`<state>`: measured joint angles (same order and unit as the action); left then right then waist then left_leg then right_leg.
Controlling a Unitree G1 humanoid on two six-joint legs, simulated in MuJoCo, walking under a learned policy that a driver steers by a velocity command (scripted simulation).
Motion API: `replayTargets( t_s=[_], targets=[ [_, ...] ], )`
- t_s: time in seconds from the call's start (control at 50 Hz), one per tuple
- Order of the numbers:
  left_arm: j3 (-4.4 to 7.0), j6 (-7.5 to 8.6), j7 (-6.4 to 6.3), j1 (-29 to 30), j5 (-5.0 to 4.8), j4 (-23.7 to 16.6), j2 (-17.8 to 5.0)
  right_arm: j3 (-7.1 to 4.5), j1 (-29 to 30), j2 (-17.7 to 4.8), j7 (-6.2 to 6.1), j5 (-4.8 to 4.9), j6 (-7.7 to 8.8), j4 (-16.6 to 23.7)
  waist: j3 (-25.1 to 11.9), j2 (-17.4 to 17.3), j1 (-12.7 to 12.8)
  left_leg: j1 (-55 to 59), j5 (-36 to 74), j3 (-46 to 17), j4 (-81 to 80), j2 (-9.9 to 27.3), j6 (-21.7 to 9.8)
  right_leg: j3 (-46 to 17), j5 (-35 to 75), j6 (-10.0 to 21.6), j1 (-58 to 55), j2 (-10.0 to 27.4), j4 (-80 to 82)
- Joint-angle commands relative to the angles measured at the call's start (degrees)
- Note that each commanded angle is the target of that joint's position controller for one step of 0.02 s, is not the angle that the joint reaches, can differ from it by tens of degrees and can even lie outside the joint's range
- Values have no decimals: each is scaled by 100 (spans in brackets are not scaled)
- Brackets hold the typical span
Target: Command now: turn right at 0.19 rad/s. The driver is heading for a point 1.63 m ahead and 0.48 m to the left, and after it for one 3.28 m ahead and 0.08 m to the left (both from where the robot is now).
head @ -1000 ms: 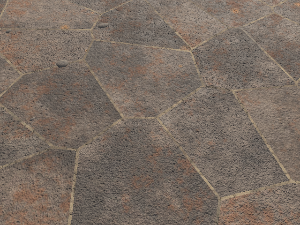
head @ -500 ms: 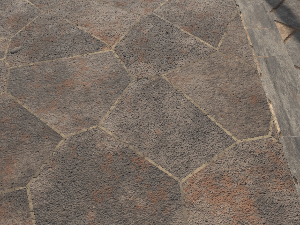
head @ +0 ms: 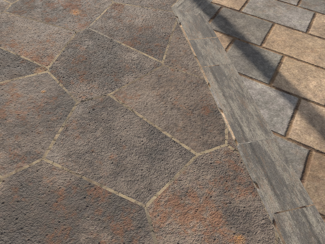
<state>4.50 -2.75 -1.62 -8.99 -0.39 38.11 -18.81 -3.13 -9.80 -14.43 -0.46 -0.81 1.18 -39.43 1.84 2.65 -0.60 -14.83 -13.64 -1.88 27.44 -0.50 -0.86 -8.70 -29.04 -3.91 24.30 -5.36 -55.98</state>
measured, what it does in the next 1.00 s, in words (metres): steps on the spot: right foot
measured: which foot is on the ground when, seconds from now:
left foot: down 0.00-1.00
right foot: up 0.00-0.14, down 0.16-0.82, up 0.84-1.00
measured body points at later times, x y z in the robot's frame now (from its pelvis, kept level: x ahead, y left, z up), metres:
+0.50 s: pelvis +0.00 -0.03 +0.00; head +0.00 -0.04 +0.45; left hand +0.12 +0.21 -0.12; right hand +0.10 -0.30 -0.12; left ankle +0.01 +0.12 -0.74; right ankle -0.03 -0.15 -0.74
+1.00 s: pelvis +0.09 +0.01 +0.01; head +0.11 +0.03 +0.46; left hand +0.22 +0.28 -0.12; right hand +0.09 -0.25 -0.12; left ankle +0.03 +0.09 -0.74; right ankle +0.09 -0.15 -0.66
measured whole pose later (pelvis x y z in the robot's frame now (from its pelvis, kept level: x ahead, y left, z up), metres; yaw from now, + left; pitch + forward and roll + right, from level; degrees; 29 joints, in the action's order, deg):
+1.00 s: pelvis +0.09 +0.01 +0.01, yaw +0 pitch +0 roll -1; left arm 3.7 4.1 0.4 -13.0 -1.3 46.9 -16.9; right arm -1.8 -23.6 -13.4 1.0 0.1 5.5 -53.2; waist 0.3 2.0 -2.4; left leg -3.1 -15.3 1.3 18.0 -1.6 -3.3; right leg -0.7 -14.1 2.4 28.8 2.8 -59.3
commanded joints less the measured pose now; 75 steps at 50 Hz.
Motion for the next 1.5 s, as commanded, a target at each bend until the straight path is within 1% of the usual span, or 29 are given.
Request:
replayTargets(
  t_s=[0.02,0.06,0.14,0.16,0.18,0.2,0.22,0.36,0.58,0.62,0.68,0.72,0.8,0.82,0.84,0.86,0.88,0.92,0.96,1.08,1.18,1.24,1.28,1.3,1.32,1.34,1.36,1.4,1.5],
  targets=[
    [91,19,-6,-175,-11,-232,-242,-144,469,-714,-29,41,40,380,-415,-1126,191,556,2048,-1016,-749,1163,-1030,178,148,-219,58,338,218],
    [-21,51,28,42,-1,-270,-11,-156,355,-748,-28,35,-33,328,-544,-1358,10,675,2203,-843,-627,1043,-1008,527,180,-231,-420,484,1295],
    [15,82,78,-256,13,-44,-189,-119,-10,-780,-7,140,-84,160,-581,-1193,77,492,1927,-902,-412,991,-750,696,2084,60,-1635,442,3710],
    [42,84,51,-271,73,-100,-439,-80,-176,-723,23,80,-10,116,-667,-853,2,154,1502,-822,-341,906,-422,254,2756,249,-2126,812,3629],
    [121,71,16,-213,113,-91,-841,-43,-323,-628,77,-44,83,157,-720,26,-282,-56,868,-353,-175,483,-103,-115,3340,552,-2136,1196,3172],
    [56,82,64,-130,123,-26,-486,7,-149,-502,78,-98,116,127,-743,408,-194,362,261,-57,-202,277,171,-101,2421,785,-1550,1165,3196],
    [-17,112,102,-43,146,-58,-235,-7,117,-618,74,-96,108,117,-511,244,-63,409,276,-26,-116,245,286,-86,1908,761,-1311,1053,3308],
    [-103,280,51,-247,121,182,-154,-18,0,-570,-52,0,-8,-120,-83,96,-29,386,589,-48,-77,274,277,4,1845,555,-984,883,3334],
    [-147,334,47,-357,91,546,-52,-51,-206,-636,-158,41,-47,-654,-134,-201,-11,507,869,-62,-121,314,380,139,2227,573,-1145,754,3275],
    [-107,298,24,-520,49,684,-143,-43,-300,-580,-181,71,-70,-789,-184,-18,43,345,-284,265,170,36,356,76,728,717,-1186,715,3468],
    [24,310,14,-819,-21,739,-596,-32,87,-518,-163,183,80,-596,553,786,314,-969,-1296,480,1355,-92,170,-1494,-1920,1474,-999,1714,4428],
    [25,430,-1,-828,-49,782,-572,-46,186,-544,-76,277,278,-504,849,915,285,-1441,-1485,120,1741,234,-113,-2063,-1561,1764,-1048,2151,4642],
    [-30,448,36,-149,-120,631,-353,-130,-1132,-585,110,219,485,-1164,182,396,-430,1147,90,433,-5,-45,-283,-580,179,1199,-305,1346,3714],
    [-128,481,48,-24,-42,550,-24,-213,-1767,-831,100,176,487,-1340,-65,-359,-646,1918,-264,-525,-447,563,-400,105,692,875,236,854,2384],
    [-162,577,13,50,-43,263,137,-373,-2279,-1571,147,169,514,-1375,-219,-2042,-726,2502,-1166,-3064,-1479,1868,-1152,807,200,471,1324,120,542],
    [-66,672,4,-27,-144,267,-214,-236,-2022,-1225,179,105,559,-1291,-34,-1592,-558,2291,-1637,-3956,-1815,2292,-1537,266,-408,494,1845,298,-524],
    [-38,745,57,-186,-230,349,-287,-149,-1590,-946,156,121,584,-1177,381,-1149,-329,2126,-1654,-3410,-1778,2182,-1444,120,99,626,2193,621,-911],
    [-24,824,120,-146,-168,457,-255,-91,-1250,-820,151,113,561,-1066,492,-751,-224,2099,-859,-2340,-1847,1747,-1108,343,1083,755,2359,979,-771],
    [-6,819,213,-15,-87,462,-179,18,-1387,-554,150,73,493,-1118,313,-867,-229,2035,568,-1454,-1865,1371,-881,558,1649,709,2024,1104,-415],
    [-173,781,324,989,-62,86,241,20,-1648,-813,-14,84,349,-1219,434,-715,-398,1462,1877,-420,-2112,1051,-902,1034,2790,315,1583,912,1436],
    [-199,845,434,1645,-123,-180,118,-14,-1909,-906,-59,170,335,-1381,712,-784,-420,1557,1869,-299,-2196,1327,-926,1021,3275,483,1118,739,2494],
    [-103,879,469,1384,-104,-166,-159,-88,-1756,-1044,-70,162,278,-1362,326,-873,-59,2141,3653,-206,-1510,1505,-771,1059,2835,785,587,553,2660],
    [105,840,390,1,-110,233,-535,-106,-1609,-1086,-78,100,172,-1303,-644,-973,675,2028,5363,40,174,1255,-571,1301,2685,1095,-1199,227,2702],
    [194,800,317,-1062,-69,490,-781,-40,-1596,-976,-89,39,157,-1191,-1385,-755,1091,810,4239,56,1675,1076,-427,564,2577,1396,-3059,904,2449],
    [305,787,312,-1654,37,655,-1310,210,-2434,-70,1,20,260,-1094,-2400,853,651,-1509,178,96,4093,-64,-27,-2373,1235,2428,-5238,2533,2816],
    [159,779,324,-1596,-15,723,-742,143,-2219,-436,45,184,426,-1216,-2554,884,802,-2193,-1766,-672,4983,-250,-84,-3756,374,2519,-5062,2757,3918],
    [72,786,308,-990,-49,678,-512,-6,-1493,-917,71,369,531,-929,-1281,674,685,-2721,-1444,-586,5162,114,-174,-2841,331,2166,-4079,2534,4110],
    [-25,836,333,-234,24,593,-215,-23,-877,-865,20,305,575,-788,-333,-145,285,-2339,-543,-332,4501,643,-196,-1402,1547,1860,-2300,2064,4428],
    [-30,986,351,-177,33,821,-245,-1,-948,-519,-26,133,291,-743,-3,66,-147,-1807,68,-235,3496,1005,52,-237,2430,1906,-996,1679,5060]
  ],
)
Keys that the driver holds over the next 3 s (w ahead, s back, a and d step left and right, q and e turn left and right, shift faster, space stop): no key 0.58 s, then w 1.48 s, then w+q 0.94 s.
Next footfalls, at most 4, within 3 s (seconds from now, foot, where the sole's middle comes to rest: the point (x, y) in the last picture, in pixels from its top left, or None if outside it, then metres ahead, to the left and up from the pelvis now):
0.16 right None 0.01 -0.15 -0.78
1.30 right None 0.44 -0.12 -0.78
1.82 left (132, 185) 0.73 0.12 -0.78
2.34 right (180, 134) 1.03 -0.11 -0.78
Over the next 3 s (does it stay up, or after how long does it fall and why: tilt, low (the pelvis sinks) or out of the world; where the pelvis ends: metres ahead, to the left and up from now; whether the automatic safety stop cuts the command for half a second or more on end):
stays up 1.16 0.11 -0.01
